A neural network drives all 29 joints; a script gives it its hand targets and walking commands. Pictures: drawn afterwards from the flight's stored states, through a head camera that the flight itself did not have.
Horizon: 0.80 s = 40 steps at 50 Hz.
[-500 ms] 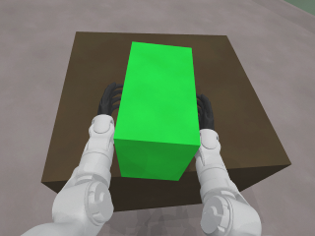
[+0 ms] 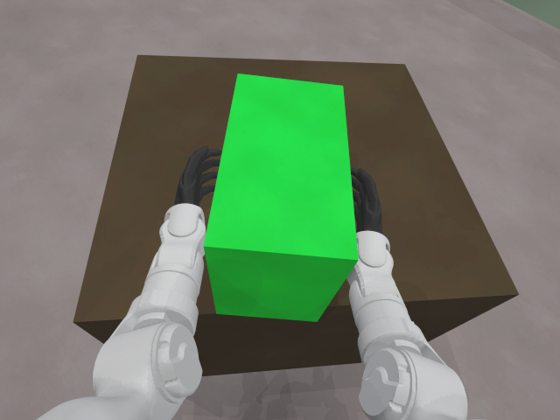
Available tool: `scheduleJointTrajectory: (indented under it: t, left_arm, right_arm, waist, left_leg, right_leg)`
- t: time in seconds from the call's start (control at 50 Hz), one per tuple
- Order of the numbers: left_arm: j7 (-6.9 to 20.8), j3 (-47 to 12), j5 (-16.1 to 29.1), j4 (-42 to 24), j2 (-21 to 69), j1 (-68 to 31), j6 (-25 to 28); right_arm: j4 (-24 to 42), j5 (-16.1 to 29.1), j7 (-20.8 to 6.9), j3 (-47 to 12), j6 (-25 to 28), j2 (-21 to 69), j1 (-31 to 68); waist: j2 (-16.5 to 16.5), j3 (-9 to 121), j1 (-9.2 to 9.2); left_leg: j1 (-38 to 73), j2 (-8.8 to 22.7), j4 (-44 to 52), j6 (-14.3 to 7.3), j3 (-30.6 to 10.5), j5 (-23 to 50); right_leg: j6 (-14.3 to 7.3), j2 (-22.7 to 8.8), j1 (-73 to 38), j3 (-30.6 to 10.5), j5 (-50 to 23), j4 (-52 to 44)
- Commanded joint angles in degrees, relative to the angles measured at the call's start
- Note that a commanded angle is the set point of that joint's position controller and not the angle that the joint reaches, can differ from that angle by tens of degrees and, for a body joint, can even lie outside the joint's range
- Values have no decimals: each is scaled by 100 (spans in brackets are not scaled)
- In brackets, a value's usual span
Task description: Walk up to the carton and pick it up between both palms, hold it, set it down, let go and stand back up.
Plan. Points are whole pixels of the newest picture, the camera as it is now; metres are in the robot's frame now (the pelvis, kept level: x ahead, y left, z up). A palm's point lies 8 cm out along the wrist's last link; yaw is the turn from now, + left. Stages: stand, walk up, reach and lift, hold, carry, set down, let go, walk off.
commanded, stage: reach and lift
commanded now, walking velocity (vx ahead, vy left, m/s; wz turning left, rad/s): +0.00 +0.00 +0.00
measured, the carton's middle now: (278, 201) +0.44 +0.02 +0.00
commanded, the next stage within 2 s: none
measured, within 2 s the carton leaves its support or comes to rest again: leaves its support in 0.18 s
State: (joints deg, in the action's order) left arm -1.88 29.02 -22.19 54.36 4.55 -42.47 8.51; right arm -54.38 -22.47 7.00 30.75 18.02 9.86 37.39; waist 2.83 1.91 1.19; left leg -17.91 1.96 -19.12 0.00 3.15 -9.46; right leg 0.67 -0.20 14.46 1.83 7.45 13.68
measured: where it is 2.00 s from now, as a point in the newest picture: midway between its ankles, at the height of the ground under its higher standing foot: outside the picture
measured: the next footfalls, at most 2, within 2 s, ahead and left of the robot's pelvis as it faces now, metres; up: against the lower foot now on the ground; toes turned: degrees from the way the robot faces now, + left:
none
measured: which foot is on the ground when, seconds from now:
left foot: down 0.00-1.00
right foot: down 0.00-1.00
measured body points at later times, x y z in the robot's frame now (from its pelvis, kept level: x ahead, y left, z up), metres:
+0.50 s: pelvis -0.02 -0.01 +0.00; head +0.02 +0.02 +0.45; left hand +0.39 +0.15 +0.05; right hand +0.38 -0.12 +0.05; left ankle -0.01 +0.11 -0.75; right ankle -0.02 -0.13 -0.75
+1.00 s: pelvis -0.02 +0.00 +0.00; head -0.02 +0.02 +0.45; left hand +0.40 +0.16 +0.10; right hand +0.39 -0.11 +0.10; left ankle -0.01 +0.11 -0.75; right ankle -0.02 -0.13 -0.75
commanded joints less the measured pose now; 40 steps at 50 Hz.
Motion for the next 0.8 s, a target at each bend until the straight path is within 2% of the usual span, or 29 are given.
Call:
scheduleJointTrajectory:
  t: [0.0,0.06,0.18,0.26,0.34,0.38,0.42,0.54,0.56,0.58,0.62,0.68,0.78]
  left_arm:
    - [516,-1857,-163,-136,3081,-3070,542]
    - [501,-1889,-107,-27,3185,-3185,732]
    - [494,-2023,24,150,3207,-3535,939]
    - [511,-2090,168,218,3134,-3942,1019]
    - [472,-2208,293,215,3162,-4404,1097]
    - [457,-2190,289,341,3197,-4414,1072]
    - [448,-2240,339,398,3267,-4537,1055]
    - [383,-2366,529,530,3222,-4675,1016]
    - [399,-2331,521,576,3136,-4713,990]
    - [421,-2280,525,673,3131,-4699,963]
    - [428,-2305,611,657,3142,-4824,927]
    - [414,-2412,751,612,3214,-4824,857]
    - [348,-2703,926,306,3440,-4810,602]
  right_arm:
    - [208,-471,-678,-2161,846,2952,3551]
    - [114,-460,-651,-2285,1035,2994,3661]
    - [-125,-517,-615,-2389,1229,2919,3925]
    - [-309,-466,-572,-2294,1230,2890,4146]
    - [-507,-499,-557,-2277,1213,2956,4319]
    - [-523,-465,-555,-2253,1172,2880,4416]
    - [-562,-484,-557,-2207,1145,2903,4527]
    - [-564,-158,-554,-2523,1010,2902,4777]
    - [-617,-148,-534,-2549,945,2938,4766]
    - [-519,-70,-527,-2594,917,2945,4871]
    - [-457,40,-516,-2669,833,2993,5008]
    - [-386,232,-508,-2808,692,3003,5070]
    - [-121,651,-431,-3094,398,2980,5110]
  waist:
    - [-580,3830,162]
    - [-503,3900,127]
    - [-423,4052,11]
    - [-395,4018,-42]
    - [-367,4271,-99]
    - [-434,4318,-36]
    - [-482,4395,-83]
    - [-582,4708,14]
    - [-492,4522,17]
    - [-528,4488,101]
    - [-491,4434,122]
    - [-454,4476,79]
    - [-621,4462,-55]
  left_leg:
    - [916,-116,-204,359,480,3070]
    - [646,-120,-149,370,430,2960]
    - [547,-116,-44,324,406,2562]
    - [515,-135,104,310,449,1971]
    - [587,-145,109,318,440,1711]
    - [556,-150,78,330,418,1691]
    - [639,-156,93,360,433,1576]
    - [645,-161,-86,325,351,1703]
    - [574,-182,-22,279,370,1506]
    - [456,-190,-2,259,402,1421]
    - [395,-199,43,251,376,1281]
    - [634,-189,-35,256,296,1463]
    - [1223,-178,-231,370,167,1977]
  right_leg:
    - [-43,203,-2009,379,-3264,556]
    - [-31,157,-2266,324,-3590,611]
    - [-26,127,-2223,318,-3594,620]
    - [-21,110,-2089,310,-3117,533]
    - [-38,143,-1871,332,-2786,542]
    - [-45,133,-1754,312,-2677,549]
    - [-70,141,-1665,355,-2504,510]
    - [-87,131,-1610,241,-2705,616]
    - [-63,135,-1713,236,-2604,591]
    - [-50,113,-1796,197,-2603,611]
    - [-63,111,-1765,185,-2406,603]
    - [-73,138,-1653,203,-2401,620]
    - [-120,227,-1418,191,-2471,530]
